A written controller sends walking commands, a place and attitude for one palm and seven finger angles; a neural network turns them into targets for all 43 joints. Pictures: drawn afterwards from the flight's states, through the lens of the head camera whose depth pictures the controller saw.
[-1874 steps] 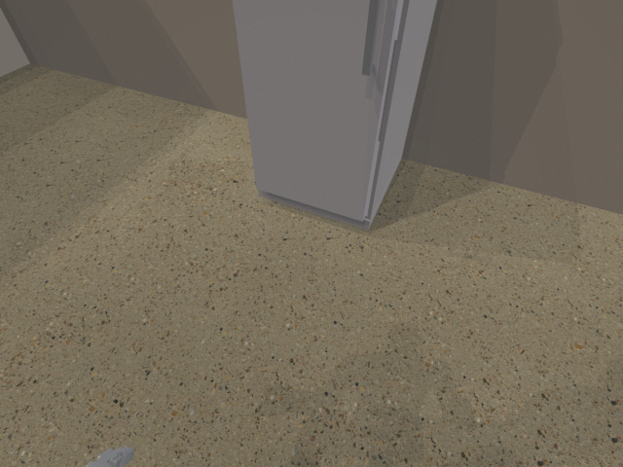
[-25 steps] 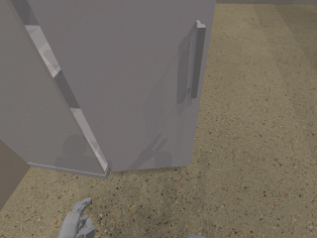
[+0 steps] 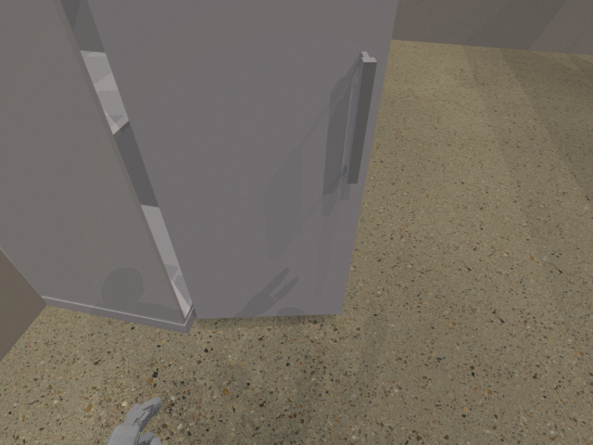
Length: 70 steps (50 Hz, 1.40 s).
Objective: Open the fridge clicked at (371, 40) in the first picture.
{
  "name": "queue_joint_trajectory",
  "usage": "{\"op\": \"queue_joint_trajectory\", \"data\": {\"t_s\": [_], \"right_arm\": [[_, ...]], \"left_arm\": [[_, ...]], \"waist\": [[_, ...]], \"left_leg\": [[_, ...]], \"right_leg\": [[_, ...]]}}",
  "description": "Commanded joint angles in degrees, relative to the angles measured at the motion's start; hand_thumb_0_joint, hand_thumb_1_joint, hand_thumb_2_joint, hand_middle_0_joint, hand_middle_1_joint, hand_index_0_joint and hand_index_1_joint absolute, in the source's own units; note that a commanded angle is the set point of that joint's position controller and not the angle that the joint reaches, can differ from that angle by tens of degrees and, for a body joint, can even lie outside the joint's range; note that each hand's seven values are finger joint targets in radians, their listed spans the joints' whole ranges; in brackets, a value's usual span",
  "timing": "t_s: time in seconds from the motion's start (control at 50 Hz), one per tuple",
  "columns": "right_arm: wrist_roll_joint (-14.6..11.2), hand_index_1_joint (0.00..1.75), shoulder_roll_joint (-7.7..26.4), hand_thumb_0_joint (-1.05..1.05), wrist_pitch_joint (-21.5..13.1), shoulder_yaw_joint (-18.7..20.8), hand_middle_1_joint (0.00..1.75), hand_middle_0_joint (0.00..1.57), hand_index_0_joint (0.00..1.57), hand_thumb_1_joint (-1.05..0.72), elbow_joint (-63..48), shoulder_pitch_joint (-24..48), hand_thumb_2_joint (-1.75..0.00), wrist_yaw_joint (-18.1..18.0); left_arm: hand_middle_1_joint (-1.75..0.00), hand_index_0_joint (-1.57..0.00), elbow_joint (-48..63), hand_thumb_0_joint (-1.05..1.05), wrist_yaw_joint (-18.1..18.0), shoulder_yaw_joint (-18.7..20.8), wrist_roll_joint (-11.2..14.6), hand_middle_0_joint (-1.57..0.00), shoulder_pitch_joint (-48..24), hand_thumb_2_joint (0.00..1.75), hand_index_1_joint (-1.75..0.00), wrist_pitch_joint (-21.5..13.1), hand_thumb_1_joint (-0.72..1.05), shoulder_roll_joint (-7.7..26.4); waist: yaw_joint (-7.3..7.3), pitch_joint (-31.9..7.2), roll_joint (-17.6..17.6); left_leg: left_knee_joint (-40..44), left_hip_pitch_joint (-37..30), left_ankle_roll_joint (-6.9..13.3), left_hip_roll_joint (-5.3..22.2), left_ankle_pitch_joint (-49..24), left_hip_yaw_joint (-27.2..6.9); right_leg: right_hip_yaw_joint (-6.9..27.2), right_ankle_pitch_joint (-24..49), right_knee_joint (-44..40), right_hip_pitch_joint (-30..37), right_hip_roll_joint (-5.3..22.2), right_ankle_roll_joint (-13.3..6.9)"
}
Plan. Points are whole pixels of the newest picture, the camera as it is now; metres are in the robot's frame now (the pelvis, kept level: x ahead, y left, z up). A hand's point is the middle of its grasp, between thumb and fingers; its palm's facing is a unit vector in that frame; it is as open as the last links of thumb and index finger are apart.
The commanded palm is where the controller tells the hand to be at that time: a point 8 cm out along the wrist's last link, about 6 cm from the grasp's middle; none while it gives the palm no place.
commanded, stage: stop stepping back and stand still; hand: right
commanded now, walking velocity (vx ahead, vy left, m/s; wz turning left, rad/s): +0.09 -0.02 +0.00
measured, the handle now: (357, 122) +0.70 -0.10 +0.11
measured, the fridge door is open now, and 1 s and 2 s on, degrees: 76 76 76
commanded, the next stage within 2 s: let the arm hang, fingers relaxed in 1.06 s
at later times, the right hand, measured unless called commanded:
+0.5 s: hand out of the picture +0.20 -0.31 +0.13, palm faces +0.46 +0.76 -0.45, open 7.4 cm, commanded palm +0.15 -0.33 +0.18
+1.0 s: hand out of the picture +0.18 -0.31 +0.14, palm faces +0.45 +0.78 -0.43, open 7.4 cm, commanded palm +0.12 -0.34 +0.18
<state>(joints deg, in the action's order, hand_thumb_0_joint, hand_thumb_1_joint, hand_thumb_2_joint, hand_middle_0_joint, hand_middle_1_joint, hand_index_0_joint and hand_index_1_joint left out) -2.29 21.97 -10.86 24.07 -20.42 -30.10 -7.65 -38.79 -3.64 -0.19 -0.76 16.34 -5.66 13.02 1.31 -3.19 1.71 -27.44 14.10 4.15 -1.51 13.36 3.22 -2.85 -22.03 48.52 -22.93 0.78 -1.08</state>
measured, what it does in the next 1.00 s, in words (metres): steps on the spot: right foot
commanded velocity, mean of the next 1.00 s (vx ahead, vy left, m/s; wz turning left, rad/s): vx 0.00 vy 0.00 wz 0.00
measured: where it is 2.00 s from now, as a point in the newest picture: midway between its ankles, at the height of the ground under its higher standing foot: outside the picture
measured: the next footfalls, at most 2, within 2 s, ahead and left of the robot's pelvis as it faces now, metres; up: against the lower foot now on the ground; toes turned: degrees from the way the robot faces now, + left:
right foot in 0.08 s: +0.05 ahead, -0.14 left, +0.00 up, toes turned -4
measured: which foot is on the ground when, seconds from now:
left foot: down 0.00-1.00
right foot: up 0.00-0.06, down 0.08-1.00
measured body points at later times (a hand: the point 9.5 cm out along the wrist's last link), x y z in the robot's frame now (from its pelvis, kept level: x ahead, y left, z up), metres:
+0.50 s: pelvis +0.01 -0.02 +0.00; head +0.02 -0.02 +0.45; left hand +0.18 +0.20 -0.09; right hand +0.17 -0.34 +0.16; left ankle +0.01 +0.07 -0.74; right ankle +0.01 -0.13 -0.74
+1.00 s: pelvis -0.01 -0.03 +0.00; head +0.00 -0.04 +0.45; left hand +0.16 +0.20 -0.08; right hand +0.15 -0.35 +0.16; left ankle +0.01 +0.07 -0.74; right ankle +0.01 -0.13 -0.74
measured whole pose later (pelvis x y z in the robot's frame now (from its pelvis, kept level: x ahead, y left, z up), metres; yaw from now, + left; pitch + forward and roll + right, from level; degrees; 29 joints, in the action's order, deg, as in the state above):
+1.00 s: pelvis -0.01 -0.03 +0.00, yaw -2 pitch +0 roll +1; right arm -1.8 20.7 -9.5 20.8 -21.7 -29.2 -8.2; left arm -35.6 -4.9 -0.8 -0.6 13.3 -7.2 12.8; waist 1.3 0.4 -0.3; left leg -24.1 12.7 1.0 -1.1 11.3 1.8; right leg -2.1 -11.6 25.5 -13.8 -0.4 -1.6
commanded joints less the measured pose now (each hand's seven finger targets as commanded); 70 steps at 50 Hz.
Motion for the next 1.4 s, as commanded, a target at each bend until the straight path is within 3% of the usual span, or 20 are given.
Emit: {"op": "queue_joint_trajectory", "data": {"t_s": [0.0,0.04,0.08,0.1,0.18,0.24,0.28,0.32,0.4,0.46,0.56,0.76,0.98,1.12,1.14,1.16,1.18,1.26,1.32,1.38], "right_arm": [[1.0,0.30,9.7,0.00,-2.6,0.8,0.30,0.20,0.20,-0.90,-13.9,13.4,-0.90,-1.7],[1.4,0.30,10.5,0.00,-3.2,1.2,0.30,0.20,0.20,-0.90,-18.6,13.8,-0.90,-2.1],[2.0,0.30,12.3,0.00,-4.4,3.5,0.30,0.20,0.20,-0.90,-24.2,14.1,-0.90,-3.0],[2.3,0.30,15.0,0.00,-4.7,5.8,0.30,0.20,0.20,-0.90,-24.9,13.6,-0.90,-3.5],[2.3,0.30,13.8,0.00,-4.4,8.3,0.30,0.20,0.20,-0.90,-20.0,5.1,-0.90,-2.7],[0.6,0.30,12.1,0.00,-4.3,8.2,0.30,0.20,0.20,-0.90,-13.8,1.7,-0.90,-1.9],[-0.4,0.30,11.0,0.00,-3.5,7.3,0.30,0.20,0.20,-0.90,-10.6,0.6,-0.90,-1.7],[-0.4,0.30,9.8,0.00,-3.1,5.8,0.30,0.20,0.20,-0.90,-8.7,0.9,-0.90,-1.6],[-0.2,0.30,10.4,0.00,-2.6,4.3,0.30,0.20,0.20,-0.90,-11.0,4.7,-0.90,-1.3],[0.7,0.30,11.7,0.00,-2.8,4.3,0.30,0.20,0.20,-0.90,-16.2,7.0,-0.90,-1.5],[0.9,0.30,12.7,0.00,-3.5,5.6,0.30,0.20,0.20,-0.90,-21.4,5.6,-0.90,-2.1],[-0.6,0.30,10.2,0.00,-3.3,6.2,0.30,0.20,0.20,-0.90,-12.4,-0.5,-0.90,-1.7],[1.2,0.30,11.1,0.00,-3.7,3.8,0.30,0.20,0.20,-0.90,-17.5,7.1,-0.90,-2.0],[0.7,0.30,11.1,0.00,-4.1,5.7,0.30,0.20,0.20,-0.90,-14.6,2.6,-0.90,-2.0],[3.5,0.30,2.0,0.00,4.4,-18.4,0.30,0.20,0.20,-0.90,30.0,6.4,-0.90,5.9],[3.0,0.30,2.5,0.00,9.1,-16.6,0.30,0.20,0.20,-0.90,30.0,7.8,-0.90,7.5],[2.8,0.30,2.2,0.00,10.4,-16.7,0.30,0.20,0.20,-0.90,28.9,8.8,-0.90,7.7],[3.4,0.30,3.7,0.00,10.3,-18.4,0.30,0.20,0.20,-0.90,38.9,14.6,-0.90,7.5],[3.9,0.30,4.6,0.00,10.4,-19.4,0.30,0.20,0.20,-0.90,48.6,17.2,-0.90,7.4],[4.0,0.30,5.5,0.00,10.7,-20.4,0.30,0.20,0.20,-0.90,56.3,22.4,-0.90,7.1]], "left_arm": [[-0.30,-0.20,9.7,0.00,-1.8,1.9,-0.4,-0.20,-8.3,0.90,-0.30,-5.2,0.90,5.7],[-0.30,-0.20,10.3,0.00,-1.9,2.4,-0.9,-0.20,-7.2,0.90,-0.30,-6.1,0.90,6.8],[-0.30,-0.20,11.7,0.00,-1.4,2.3,-0.4,-0.20,-8.7,0.90,-0.30,-6.4,0.90,7.7],[-0.30,-0.20,12.2,0.00,-1.3,2.4,-0.3,-0.20,-8.8,0.90,-0.30,-6.7,0.90,7.1],[-0.30,-0.20,11.3,0.00,-0.2,2.1,-0.1,-0.20,-8.2,0.90,-0.30,-7.1,0.90,6.0],[-0.30,-0.20,11.2,0.00,0.5,2.9,0.3,-0.20,-6.7,0.90,-0.30,-6.8,0.90,5.5],[-0.30,-0.20,10.7,0.00,0.7,3.1,0.9,-0.20,-5.7,0.90,-0.30,-6.0,0.90,5.0],[-0.30,-0.20,10.3,0.00,0.7,2.4,1.1,-0.20,-6.2,0.90,-0.30,-5.7,0.90,4.8],[-0.30,-0.20,10.6,0.00,-0.7,2.3,0.8,-0.20,-9.4,0.90,-0.30,-5.9,0.90,6.6],[-0.30,-0.20,11.4,0.00,-1.2,1.6,0.3,-0.20,-9.4,0.90,-0.30,-5.6,0.90,6.1],[-0.30,-0.20,12.7,0.00,-1.0,1.9,0.0,-0.20,-9.4,0.90,-0.30,-5.9,0.90,6.0],[-0.30,-0.20,12.6,0.00,-1.0,2.4,0.5,-0.20,-8.9,0.90,-0.30,-4.3,0.90,6.4],[-0.30,-0.20,12.6,0.00,-1.6,2.1,0.0,-0.20,-9.2,0.90,-0.30,-5.3,0.90,6.8],[-0.30,-0.20,12.2,0.00,-1.1,2.2,-0.1,-0.20,-8.5,0.90,-0.30,-5.4,0.90,6.3],[-0.30,-0.20,-2.7,0.00,4.0,4.8,1.4,-0.20,-11.8,0.90,-0.30,-6.4,0.90,17.1],[-0.30,-0.20,-1.5,0.00,4.1,4.7,1.8,-0.20,-7.7,0.90,-0.30,-1.9,0.90,15.4],[-0.30,-0.20,0.3,0.00,3.8,4.6,1.8,-0.20,-8.5,0.90,-0.30,-0.4,0.90,15.3],[-0.30,-0.20,-0.8,0.00,3.3,3.3,-0.1,-0.20,-9.8,0.90,-0.30,1.8,0.90,16.5],[-0.30,-0.20,-3.2,0.00,3.4,2.6,-0.5,-0.20,-9.4,0.90,-0.30,3.3,0.90,14.5],[-0.30,-0.20,-6.9,0.00,3.3,2.6,-1.1,-0.20,-5.6,0.90,-0.30,5.5,0.90,11.6]], "waist": [[-1.59,2.3,2.5],[-1.57,2.3,-6.3],[-0.35,3.5,-19.8],[0.38,2.2,-17.1],[0.38,3.7,-15.6],[-1.18,-1.3,2.9],[-1.43,-1.2,7.9],[-1.25,-2.1,5.8],[-0.64,-2.7,-0.6],[-0.25,-4.4,-6.5],[0.28,-5.2,-9.7],[-0.71,-1.7,-3.4],[-0.32,-1.2,-7.4],[-0.42,-1.3,-4.7],[-3.62,1.8,-4.8],[-2.92,-2.1,-6.4],[-2.80,0.0,-7.9],[-1.25,-0.1,2.8],[-1.08,0.0,7.2],[-3.34,1.1,8.8]], "left_leg": [[12.4,8.6,2.6,12.6,19.1,-12.0],[3.9,9.6,0.1,9.1,17.7,-10.3],[-10.1,10.6,-4.1,1.7,9.5,-3.2],[-14.1,6.9,-4.9,1.2,8.0,-2.2],[-1.6,-6.2,-4.3,2.1,1.7,-1.9],[6.9,-4.3,-0.9,9.2,-8.2,-14.4],[10.6,-4.0,2.2,14.7,-10.2,-20.1],[8.1,-6.7,1.9,14.4,-17.3,-16.6],[3.5,-1.7,-3.8,5.3,-10.9,-7.1],[-0.6,-4.4,-4.4,3.5,-16.6,-4.6],[0.4,-8.3,-3.9,3.3,-14.5,-5.0],[6.7,-4.7,-3.4,4.1,-7.7,-7.4],[5.9,-5.9,-3.9,2.8,-3.5,-5.8],[7.8,-6.0,-3.2,3.8,-2.7,-6.9],[-0.2,2.0,-1.9,9.0,-10.2,-3.1],[0.1,4.1,-1.6,8.6,-4.8,-4.4],[-2.0,5.7,-1.9,6.6,2.2,-2.5],[-9.3,0.4,-1.5,3.6,5.5,-4.0],[-1.5,-0.9,-0.5,7.6,3.8,-8.0],[10.7,9.5,4.5,15.0,13.3,-15.9]], "right_leg": [[-2.7,3.3,-17.1,12.8,0.3,-0.8],[3.5,-0.4,-25.4,16.1,3.4,-2.6],[20.2,-3.7,-34.5,12.5,14.8,-7.0],[21.2,1.6,-35.4,9.8,15.9,-7.2],[9.4,7.0,-29.6,-0.1,10.0,-4.2],[1.4,9.1,-16.1,3.9,1.5,0.7],[1.3,6.0,-9.6,2.7,-0.1,1.6],[2.1,4.8,-12.8,2.4,0.7,1.2],[5.6,23.3,-24.9,14.0,5.1,-0.7],[7.3,34.1,-25.4,14.5,6.5,-1.1],[6.2,28.0,-26.1,11.2,5.3,-0.5],[5.6,13.9,-27.0,7.8,3.7,0.3],[6.6,7.0,-31.1,6.3,3.9,-0.6],[6.2,7.2,-29.0,5.1,2.8,0.0],[7.8,21.5,-18.2,4.2,5.4,-0.1],[7.4,23.8,-19.5,8.0,6.5,0.4],[8.6,20.7,-21.7,5.9,7.9,-0.7],[16.5,19.1,-25.6,-1.6,10.4,-5.6],[11.8,11.3,-22.0,-1.7,5.0,-3.1],[4.0,3.1,-11.0,7.7,-1.5,-0.8]]}}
